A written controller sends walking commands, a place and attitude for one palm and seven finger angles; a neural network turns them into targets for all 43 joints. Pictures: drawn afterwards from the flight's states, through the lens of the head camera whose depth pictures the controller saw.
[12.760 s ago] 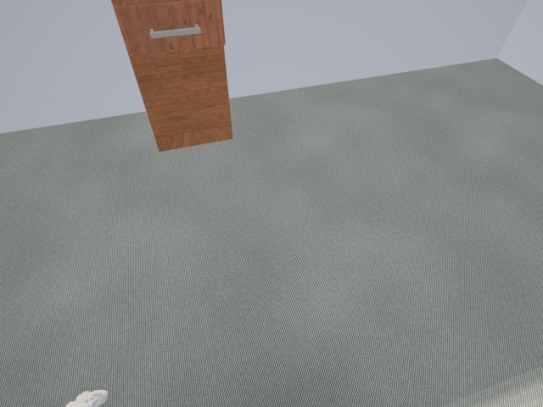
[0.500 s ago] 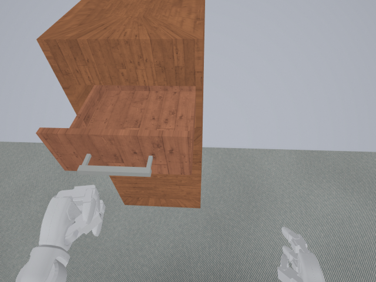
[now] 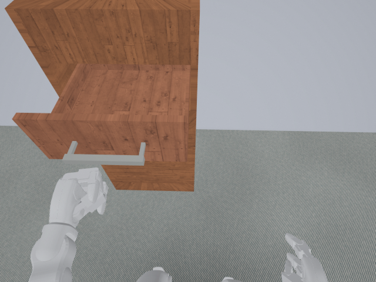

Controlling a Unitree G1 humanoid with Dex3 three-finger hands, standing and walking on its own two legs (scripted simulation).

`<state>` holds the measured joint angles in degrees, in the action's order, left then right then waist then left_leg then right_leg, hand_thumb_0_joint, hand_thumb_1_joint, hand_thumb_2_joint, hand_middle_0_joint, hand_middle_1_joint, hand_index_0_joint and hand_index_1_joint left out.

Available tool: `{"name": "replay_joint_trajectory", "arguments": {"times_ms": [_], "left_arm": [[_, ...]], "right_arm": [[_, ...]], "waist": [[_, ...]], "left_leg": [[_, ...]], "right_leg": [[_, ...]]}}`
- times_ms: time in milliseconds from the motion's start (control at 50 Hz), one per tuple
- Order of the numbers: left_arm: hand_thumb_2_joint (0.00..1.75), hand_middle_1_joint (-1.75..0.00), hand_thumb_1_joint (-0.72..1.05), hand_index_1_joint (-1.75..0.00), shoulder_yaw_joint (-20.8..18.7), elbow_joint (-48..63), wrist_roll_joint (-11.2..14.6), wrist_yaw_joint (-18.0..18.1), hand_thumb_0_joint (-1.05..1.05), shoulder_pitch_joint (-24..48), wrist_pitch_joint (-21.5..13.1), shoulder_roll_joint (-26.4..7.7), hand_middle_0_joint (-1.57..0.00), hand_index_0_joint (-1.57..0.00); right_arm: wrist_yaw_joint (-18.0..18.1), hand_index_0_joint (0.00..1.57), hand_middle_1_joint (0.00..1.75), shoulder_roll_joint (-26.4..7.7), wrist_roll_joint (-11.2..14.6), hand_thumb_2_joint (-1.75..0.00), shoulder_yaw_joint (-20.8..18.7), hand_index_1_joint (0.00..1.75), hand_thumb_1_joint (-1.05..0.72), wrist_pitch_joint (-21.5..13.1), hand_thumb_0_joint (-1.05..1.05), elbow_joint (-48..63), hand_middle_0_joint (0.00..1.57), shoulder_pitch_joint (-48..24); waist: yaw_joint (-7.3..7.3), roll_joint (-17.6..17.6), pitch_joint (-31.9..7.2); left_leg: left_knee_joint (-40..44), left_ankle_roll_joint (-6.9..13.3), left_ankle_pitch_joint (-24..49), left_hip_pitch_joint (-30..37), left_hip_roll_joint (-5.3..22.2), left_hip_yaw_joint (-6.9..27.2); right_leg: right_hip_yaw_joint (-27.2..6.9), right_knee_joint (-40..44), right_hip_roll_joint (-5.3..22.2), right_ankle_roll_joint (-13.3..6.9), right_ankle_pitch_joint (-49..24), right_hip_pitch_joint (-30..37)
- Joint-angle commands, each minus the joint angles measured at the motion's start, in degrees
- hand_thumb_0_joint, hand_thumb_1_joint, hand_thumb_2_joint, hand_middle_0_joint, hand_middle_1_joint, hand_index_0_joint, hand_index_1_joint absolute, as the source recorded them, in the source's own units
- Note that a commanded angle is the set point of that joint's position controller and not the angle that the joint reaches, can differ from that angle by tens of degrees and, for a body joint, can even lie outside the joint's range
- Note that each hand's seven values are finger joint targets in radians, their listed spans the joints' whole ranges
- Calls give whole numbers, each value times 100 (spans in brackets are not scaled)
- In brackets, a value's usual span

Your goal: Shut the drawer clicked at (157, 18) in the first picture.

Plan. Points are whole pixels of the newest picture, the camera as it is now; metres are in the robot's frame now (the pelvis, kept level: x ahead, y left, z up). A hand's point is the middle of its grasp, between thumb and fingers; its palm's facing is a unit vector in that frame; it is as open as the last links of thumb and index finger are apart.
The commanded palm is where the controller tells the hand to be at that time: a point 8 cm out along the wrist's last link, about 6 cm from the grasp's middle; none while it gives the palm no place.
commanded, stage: bring the fist close to the handle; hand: left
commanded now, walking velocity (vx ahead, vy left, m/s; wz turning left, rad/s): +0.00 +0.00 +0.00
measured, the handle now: (106, 152) +0.40 +0.22 +0.01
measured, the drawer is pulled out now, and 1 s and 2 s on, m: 0.20 0.20 0.09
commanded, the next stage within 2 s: push the drawer shut in 0.78 s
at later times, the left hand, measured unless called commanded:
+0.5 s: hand (114, 185) +0.32 +0.18 +0.01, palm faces +0.00 -1.00 -0.05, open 3.3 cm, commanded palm +0.29 +0.24 +0.01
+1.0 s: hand (110, 186) +0.31 +0.19 +0.01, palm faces +0.02 -1.00 -0.05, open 3.3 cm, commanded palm +0.30 +0.24 +0.01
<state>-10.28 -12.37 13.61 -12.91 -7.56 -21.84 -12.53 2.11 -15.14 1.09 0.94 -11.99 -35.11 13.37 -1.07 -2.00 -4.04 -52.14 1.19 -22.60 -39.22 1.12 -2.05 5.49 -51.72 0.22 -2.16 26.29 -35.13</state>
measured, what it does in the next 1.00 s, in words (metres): stands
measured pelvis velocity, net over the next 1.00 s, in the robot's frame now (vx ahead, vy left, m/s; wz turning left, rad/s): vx -0.01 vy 0.01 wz -0.01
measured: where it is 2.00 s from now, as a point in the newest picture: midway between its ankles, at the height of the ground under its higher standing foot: outside the picture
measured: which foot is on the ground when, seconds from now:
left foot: down 0.00-1.00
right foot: down 0.00-1.00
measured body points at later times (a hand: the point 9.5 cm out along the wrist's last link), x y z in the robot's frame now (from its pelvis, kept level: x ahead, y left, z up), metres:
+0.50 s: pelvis -0.01 +0.01 -0.03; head +0.07 +0.01 +0.41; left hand +0.31 +0.23 +0.01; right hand +0.14 -0.24 -0.13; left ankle +0.03 +0.11 -0.69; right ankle +0.00 -0.09 -0.69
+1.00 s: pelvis -0.01 +0.01 -0.03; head +0.07 +0.01 +0.41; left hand +0.31 +0.24 +0.01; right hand +0.15 -0.24 -0.13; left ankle +0.03 +0.11 -0.69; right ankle +0.00 -0.09 -0.69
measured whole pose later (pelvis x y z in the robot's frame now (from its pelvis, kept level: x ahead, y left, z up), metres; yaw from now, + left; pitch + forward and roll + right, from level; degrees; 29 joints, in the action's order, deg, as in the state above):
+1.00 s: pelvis -0.01 +0.01 -0.03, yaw -1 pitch +16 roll -2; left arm -10.6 -20.4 11.9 -10.1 2.3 -24.4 -13.5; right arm 1.8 -14.5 1.0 1.0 -5.1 -33.1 12.3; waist -1.9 -1.9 -6.9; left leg -62.8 2.0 -26.3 -52.2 1.6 -1.8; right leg 5.6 -61.4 0.2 -1.7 29.5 -47.5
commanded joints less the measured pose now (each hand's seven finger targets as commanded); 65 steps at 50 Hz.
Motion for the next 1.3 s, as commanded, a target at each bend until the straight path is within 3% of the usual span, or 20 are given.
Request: {"name": "replay_joint_trajectory", "arguments": {"times_ms": [0, 260, 320, 360, 420, 440, 520, 640, 680, 700, 740, 820, 860, 940, 1060, 1100, 1120, 1180, 1220, 1280], "left_arm": [[90, -160, 90, -160, -351, 918, 45, 13, 0, 1264, -477, -813, -140, -140], [90, -160, 90, -160, -360, 316, -71, 130, 0, 1985, -606, -831, -140, -140], [90, -160, 90, -160, -429, 79, -89, 147, 0, 1928, -615, -881, -140, -140], [90, -160, 90, -160, -249, 78, -106, 161, 0, 2157, -648, -708, -140, -140], [90, -160, 90, -160, -511, 399, -120, 270, 0, 2214, -690, -1058, -140, -140], [90, -160, 90, -160, -438, 437, -134, 289, 0, 2124, -685, -965, -140, -140], [90, -160, 90, -160, -554, 380, -110, 358, 0, 1996, -617, -1071, -140, -140], [90, -160, 90, -160, -231, 410, -86, 293, 0, 2030, -575, -779, -140, -140], [90, -160, 90, -160, -369, 442, -62, 284, 0, 1871, -590, -892, -140, -140], [90, -160, 90, -160, -210, 505, -57, 267, 0, 1836, -585, -742, -140, -140], [90, -160, 90, -160, -291, 417, -84, 297, 0, 1877, -591, -823, -140, -140], [90, -160, 90, -160, -287, 575, -91, 311, 0, 1868, -650, -875, -140, -140], [90, -160, 90, -160, -392, 539, -73, 313, 0, 1778, -649, -921, -140, -140], [90, -160, 90, -160, -352, 321, -90, 288, 0, 2487, -643, -956, -140, -140], [90, -160, 90, -160, -344, -16, -89, 195, 0, 3025, -549, -1009, -140, -140], [90, -160, 90, -160, -321, -241, -72, 167, 0, 3408, -489, -1004, -140, -140], [90, -160, 90, -160, -495, -446, -92, 190, 0, 3581, -488, -1225, -140, -140], [90, -160, 90, -160, -344, -579, -142, 168, 0, 4133, -509, -1139, -140, -140], [90, -160, 90, -160, -340, -628, -153, 190, 0, 4304, -524, -1157, -140, -140], [90, -160, 90, -160, -234, -833, -197, 208, 0, 4783, -519, -1113, -140, -140]], "right_arm": [[40, 20, 30, -698, 18, -90, -291, 30, -90, -247, 0, 796, 20, -231], [-11, 20, 30, -716, -42, -90, -324, 30, -90, 62, 0, 834, 20, -93], [-28, 20, 30, -734, -44, -90, -333, 30, -90, 141, 0, 835, 20, -42], [-43, 20, 30, -716, -41, -90, -327, 30, -90, 190, 0, 852, 20, -59], [-22, 20, 30, -754, -43, -90, -354, 30, -90, 246, 0, 910, 20, -43], [-23, 20, 30, -727, -34, -90, -350, 30, -90, 268, 0, 937, 20, -62], [-6, 20, 30, -733, -24, -90, -336, 30, -90, 339, 0, 938, 20, -42], [2, 20, 30, -723, 9, -90, -334, 30, -90, 372, 0, 934, 20, -40], [6, 20, 30, -728, 13, -90, -348, 30, -90, 377, 0, 947, 20, -36], [-3, 20, 30, -703, 13, -90, -332, 30, -90, 379, 0, 981, 20, -67], [6, 20, 30, -718, 11, -90, -334, 30, -90, 404, 0, 952, 20, -46], [2, 20, 30, -718, -1, -90, -332, 30, -90, 408, 0, 979, 20, -83], [1, 20, 30, -709, 2, -90, -337, 30, -90, 423, 0, 971, 20, -64], [43, 20, 30, -717, 13, -90, -310, 30, -90, 436, 0, 864, 20, -91], [69, 20, 30, -751, 10, -90, -296, 30, -90, 433, 0, 804, 20, 10], [82, 20, 30, -759, 29, -90, -285, 30, -90, 445, 0, 755, 20, 26], [105, 20, 30, -796, 25, -90, -280, 30, -90, 464, 0, 692, 20, 56], [119, 20, 30, -785, 33, -90, -271, 30, -90, 462, 0, 636, 20, 98], [120, 20, 30, -815, 16, -90, -284, 30, -90, 458, 0, 615, 20, 171], [108, 20, 30, -810, 23, -90, -270, 30, -90, 485, 0, 534, 20, 224]], "waist": [[-33, -6, -1429], [-77, -35, -2017], [-73, 158, -1976], [-115, 34, -1953], [-50, 12, -2248], [-48, -89, -2304], [-49, 70, -2180], [-156, 99, -2025], [-77, 12, -2048], [-101, -108, -2017], [-136, 75, -1968], [-106, -113, -1995], [-90, 90, -2037], [-241, -43, -1830], [-240, -152, -2175], [-347, 33, -2033], [-366, 170, -1956], [-412, -192, -2039], [-425, -38, -2243], [-485, -268, -2257]], "left_leg": [[475, 3, 1013, 802, -90, 343], [-34, -7, 1129, 387, -25, 390], [-126, 3, 1081, 180, -17, 398], [-177, -12, 995, 157, -13, 418], [-187, 11, 990, 207, -9, 421], [-174, 8, 1032, 285, -9, 400], [-146, 24, 928, 121, -12, 392], [-134, 31, 871, 160, -6, 409], [-108, 11, 882, 190, -9, 409], [-102, 18, 867, 212, -24, 379], [-122, 23, 878, 167, -3, 421], [-136, 28, 842, 187, -17, 413], [-143, 22, 933, 170, -13, 412], [-212, 27, 652, 52, -7, 429], [-254, 12, 822, 188, -6, 459], [-279, 24, 639, 58, -4, 454], [-312, 44, 528, -91, 5, 470], [-301, 18, 490, 104, 0, 499], [-310, 36, 555, 183, 12, 570], [-284, 9, 437, 316, 8, 592]], "right_leg": [[-354, 568, -35, 134, -1349, 85], [-349, 2, -71, 113, -1401, -390], [-349, -71, -85, 110, -1350, -470], [-326, -149, -75, 107, -1235, -687], [-367, -150, -89, 97, -1187, -526], [-371, -148, -83, 100, -1231, -528], [-376, -87, -105, 107, -1167, -434], [-346, -38, -90, 115, -1118, -562], [-346, -37, -90, 98, -1098, -525], [-353, -9, -81, 101, -1101, -522], [-331, -48, -95, 106, -1093, -601], [-351, -51, -93, 89, -1041, -596], [-349, -68, -95, 97, -1174, -501], [-376, -51, -99, 106, -886, -805], [-377, -99, -95, 94, -1033, -753], [-390, -41, -97, 122, -889, -831], [-411, -35, -108, 121, -760, -869], [-398, -39, -93, 96, -670, -1043], [-362, -88, -117, 96, -681, -1051], [-356, -47, -111, 90, -558, -1212]]}}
